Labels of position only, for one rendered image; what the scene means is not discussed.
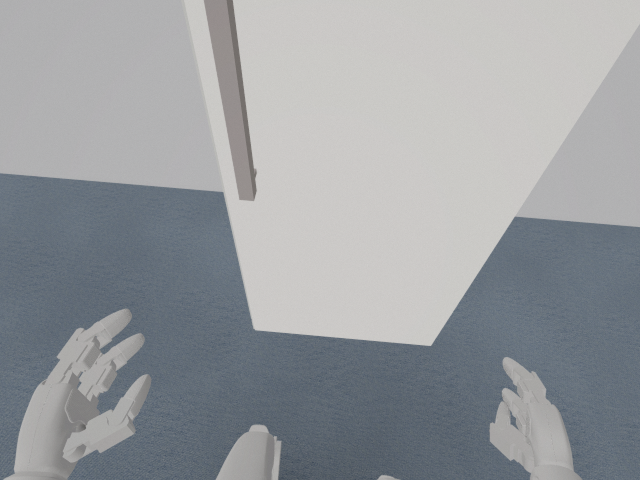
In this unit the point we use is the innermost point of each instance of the fridge door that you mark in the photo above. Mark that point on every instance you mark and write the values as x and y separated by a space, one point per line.
394 143

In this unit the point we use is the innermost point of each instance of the robot left shin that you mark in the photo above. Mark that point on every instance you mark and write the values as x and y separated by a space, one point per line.
260 428

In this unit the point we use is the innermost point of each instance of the left robot hand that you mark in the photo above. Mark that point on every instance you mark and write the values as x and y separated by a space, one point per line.
48 441

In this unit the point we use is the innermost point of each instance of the handle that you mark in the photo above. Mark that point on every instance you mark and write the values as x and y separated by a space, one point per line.
224 40

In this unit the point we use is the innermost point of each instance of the robot left thigh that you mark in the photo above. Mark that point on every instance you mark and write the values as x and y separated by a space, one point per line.
255 456

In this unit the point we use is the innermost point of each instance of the right robot hand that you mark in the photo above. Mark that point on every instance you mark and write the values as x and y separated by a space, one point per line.
540 423

